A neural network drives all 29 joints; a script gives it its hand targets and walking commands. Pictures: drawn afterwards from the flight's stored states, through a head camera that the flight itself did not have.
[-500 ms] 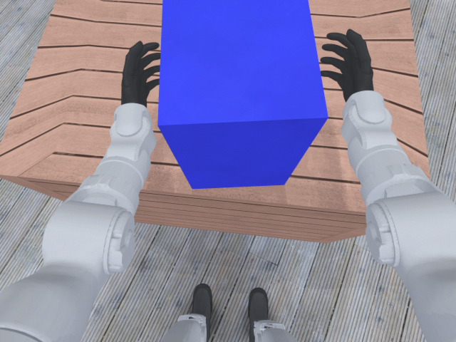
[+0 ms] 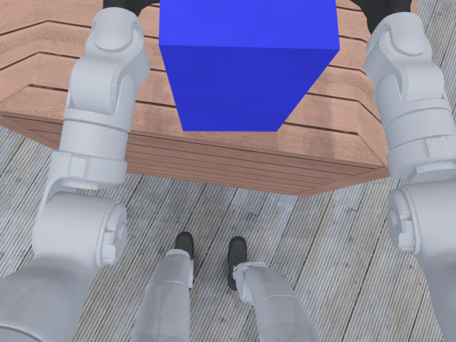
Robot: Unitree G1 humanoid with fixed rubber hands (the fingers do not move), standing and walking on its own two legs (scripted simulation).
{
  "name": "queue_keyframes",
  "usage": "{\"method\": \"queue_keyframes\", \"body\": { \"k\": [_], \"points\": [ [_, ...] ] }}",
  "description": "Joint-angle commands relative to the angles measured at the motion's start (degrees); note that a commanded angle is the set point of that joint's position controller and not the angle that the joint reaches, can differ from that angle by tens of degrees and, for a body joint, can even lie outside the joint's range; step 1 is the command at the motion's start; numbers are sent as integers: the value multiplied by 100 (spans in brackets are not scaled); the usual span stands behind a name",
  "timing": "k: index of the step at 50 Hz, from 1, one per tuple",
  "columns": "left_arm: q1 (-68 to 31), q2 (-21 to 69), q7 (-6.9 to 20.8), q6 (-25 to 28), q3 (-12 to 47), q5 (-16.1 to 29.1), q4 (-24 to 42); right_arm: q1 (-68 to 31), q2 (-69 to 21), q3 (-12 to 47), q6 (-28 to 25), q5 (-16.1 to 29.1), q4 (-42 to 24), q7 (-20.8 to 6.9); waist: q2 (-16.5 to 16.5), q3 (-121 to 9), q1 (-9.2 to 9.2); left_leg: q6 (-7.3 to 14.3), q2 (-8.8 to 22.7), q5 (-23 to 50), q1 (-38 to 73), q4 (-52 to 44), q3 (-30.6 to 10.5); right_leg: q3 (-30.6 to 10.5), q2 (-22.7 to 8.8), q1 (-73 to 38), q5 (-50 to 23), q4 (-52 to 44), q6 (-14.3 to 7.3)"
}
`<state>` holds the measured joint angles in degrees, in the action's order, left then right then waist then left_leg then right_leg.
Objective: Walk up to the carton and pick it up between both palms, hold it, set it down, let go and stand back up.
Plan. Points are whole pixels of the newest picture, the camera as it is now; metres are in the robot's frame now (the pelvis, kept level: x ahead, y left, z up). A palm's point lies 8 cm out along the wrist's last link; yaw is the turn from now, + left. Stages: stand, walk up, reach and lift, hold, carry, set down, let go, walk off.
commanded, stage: set down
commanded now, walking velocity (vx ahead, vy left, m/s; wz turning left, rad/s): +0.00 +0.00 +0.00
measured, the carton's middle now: (235, 28) +0.55 +0.06 +0.00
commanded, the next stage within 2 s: none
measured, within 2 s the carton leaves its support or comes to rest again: neither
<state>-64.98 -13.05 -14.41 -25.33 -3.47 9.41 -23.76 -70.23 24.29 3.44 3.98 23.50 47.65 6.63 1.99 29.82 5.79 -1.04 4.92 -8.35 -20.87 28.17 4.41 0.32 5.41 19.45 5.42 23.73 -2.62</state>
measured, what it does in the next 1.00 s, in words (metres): shifts its weight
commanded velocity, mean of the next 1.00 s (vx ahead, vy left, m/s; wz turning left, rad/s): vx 0.00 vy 0.00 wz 0.00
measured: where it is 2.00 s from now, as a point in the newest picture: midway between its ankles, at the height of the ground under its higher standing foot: (208, 270)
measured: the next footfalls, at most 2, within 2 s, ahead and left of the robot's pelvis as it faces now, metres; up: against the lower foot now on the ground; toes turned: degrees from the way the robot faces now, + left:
none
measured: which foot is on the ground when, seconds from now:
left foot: down 0.00-1.00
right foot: down 0.00-1.00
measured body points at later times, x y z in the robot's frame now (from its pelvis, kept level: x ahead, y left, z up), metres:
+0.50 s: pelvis +0.02 +0.02 +0.00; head +0.02 +0.03 +0.45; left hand +0.43 +0.26 +0.14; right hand +0.48 -0.14 +0.14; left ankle +0.07 +0.13 -0.74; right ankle +0.07 -0.07 -0.74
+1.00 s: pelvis +0.06 +0.01 -0.01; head +0.20 +0.03 +0.42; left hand +0.30 +0.21 -0.10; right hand +0.33 -0.23 -0.09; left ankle +0.07 +0.13 -0.74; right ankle +0.07 -0.08 -0.74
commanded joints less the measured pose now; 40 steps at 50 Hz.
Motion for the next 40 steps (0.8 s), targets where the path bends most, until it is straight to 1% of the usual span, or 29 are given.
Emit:
{"method": "queue_keyframes", "body": {
  "k": [1,3,4,5,7,8,11,12,13,15,16,17,19,20,21,22,23,25,26,27,28,30,32,35,36,37,38,39,40],
  "points": [
    [-1994,-975,-58,-564,-29,403,986,-1843,1389,-297,739,74,-561,56,-229,-7694,-22,148,-340,1731,2119,107,-289,-251,-211,-1734,-1443,-229,716],
    [-1744,-799,-97,-495,272,736,991,-1814,1063,-426,941,-147,-1005,-5,119,-8516,-123,258,-327,1172,1270,-191,-297,-182,-266,-1813,-881,-366,670],
    [-1742,-810,-103,-428,318,877,777,-1911,940,-536,939,-285,-1224,-44,194,-8612,-48,277,-349,1043,856,-175,-268,-194,-325,-1798,-747,-329,700],
    [-1779,-833,-65,-344,338,895,643,-1868,840,-703,967,-479,-1173,-93,243,-8884,-152,347,-340,961,701,-205,-259,-215,-322,-1884,-796,-313,707],
    [-1403,-835,23,-133,362,798,437,-1514,663,-894,994,-728,-1004,-210,42,-9427,-126,308,-378,584,87,-414,-211,-212,-432,-2043,-543,-377,631],
    [-1167,-881,73,-3,325,749,383,-1307,508,-1040,956,-860,-1163,-236,-106,-9528,-92,328,-389,683,11,-408,-168,-229,-443,-2074,-695,-340,626],
    [-621,-741,226,354,269,497,321,-669,391,-1252,868,-1204,-1092,-356,-268,-10312,-215,268,-448,599,-191,-587,-246,-89,-513,-1971,-834,-343,470],
    [-645,-683,253,477,268,450,370,-636,345,-1320,817,-1329,-980,-396,-301,-10285,-233,236,-429,519,-170,-670,-296,12,-463,-1837,-851,-311,428],
    [-738,-652,266,529,254,387,131,-772,292,-1334,831,-1392,-774,-456,-355,-10039,-255,247,-416,302,-221,-696,-331,5,-481,-1503,-570,-338,378],
    [-912,-671,255,597,275,282,44,-829,393,-1427,832,-1479,-400,-593,-282,-9432,-408,199,-347,0,-130,-723,-430,85,-477,-916,-121,-427,346],
    [-845,-641,238,606,271,243,-115,-851,461,-1522,802,-1520,-158,-676,-301,-9132,-438,115,-327,-264,-14,-695,-524,140,-475,-564,174,-435,290],
    [-897,-557,251,619,406,334,-282,-942,578,-1624,778,-1647,1,-736,-161,-8704,-595,100,-289,-325,0,-599,-548,194,-426,-189,304,-441,295],
    [-911,-583,259,729,286,266,-865,-1007,626,-1785,709,-1854,501,-912,3,-7713,-581,87,-247,-943,-148,-646,-612,305,-411,275,760,-404,315],
    [-796,-502,296,828,448,292,-1160,-877,653,-1846,632,-1807,1013,-995,-75,-7242,-715,39,-263,-899,25,-612,-607,324,-410,390,763,-395,283],
    [-444,-386,370,911,427,178,-1513,-552,638,-1741,507,-1757,1361,-1070,13,-6636,-643,17,-270,-920,27,-562,-697,248,-425,394,872,-408,272],
    [-121,-318,473,1027,398,86,-1839,-320,676,-1735,347,-1767,1622,-1136,87,-6157,-742,-14,-257,-911,187,-520,-733,214,-445,454,920,-434,259],
    [128,-224,568,1214,457,-16,-2135,95,517,-1575,133,-1680,1766,-1198,52,-5548,-683,20,-288,-908,261,-466,-757,135,-462,425,1048,-467,252],
    [517,-28,756,1738,525,-125,-2693,706,348,-1463,-355,-1597,2150,-1319,-67,-4815,-733,-4,-329,-626,361,-527,-778,59,-480,173,650,-462,215],
    [676,-48,832,2075,419,-251,-2965,899,298,-1412,-599,-1564,2279,-1368,-107,-4552,-640,-9,-341,-595,272,-519,-762,6,-476,72,756,-471,232],
    [930,100,889,2403,458,-257,-3143,1193,92,-1377,-826,-1511,2122,-1445,-203,-4415,-610,11,-346,-741,174,-590,-733,40,-439,29,797,-423,216],
    [790,106,897,2719,489,-183,-3025,1135,122,-1369,-980,-1458,1969,-1506,-264,-4383,-559,-32,-400,-737,135,-521,-733,10,-438,135,817,-374,181],
    [1001,328,853,3236,745,-125,-2920,1355,243,-1404,-1337,-1393,2151,-1642,-683,-4291,-635,-117,-289,-1252,223,-542,-900,100,-305,304,909,-111,61],
    [1093,389,751,3537,932,-36,-2798,1292,470,-1488,-1573,-1450,2080,-1758,-855,-4485,-711,-186,-258,-1569,341,-588,-979,162,-226,579,750,95,72],
    [1715,302,647,3825,974,9,-2713,1636,538,-1480,-1877,-1377,2112,-1802,-482,-4905,-734,-198,-232,-1592,201,-542,-1025,96,-196,756,624,321,136],
    [1876,276,627,3984,859,8,-2660,1920,383,-1464,-2006,-1339,2043,-1794,-268,-5083,-733,-187,-302,-1270,259,-397,-913,41,-217,827,565,293,168],
    [2181,221,631,4180,766,-31,-2756,2078,422,-1472,-2221,-1338,2008,-1759,-243,-5019,-691,-200,-320,-1089,222,-282,-844,-6,-229,884,544,256,180],
    [2411,278,593,4398,777,-29,-2615,2315,345,-1443,-2425,-1322,1750,-1781,-242,-5337,-651,-229,-322,-886,193,-253,-932,25,-188,797,353,381,191],
    [2887,239,580,4653,658,-48,-2470,2770,184,-1435,-2634,-1270,1451,-1783,-155,-5550,-599,-224,-370,-637,169,-147,-828,-58,-171,788,306,421,220],
    [3441,316,529,4907,571,-121,-2143,3286,285,-1434,-2914,-1297,1157,-1767,-38,-5777,-592,-234,-369,-180,226,-75,-878,-70,-136,884,-29,447,255]
  ]
}}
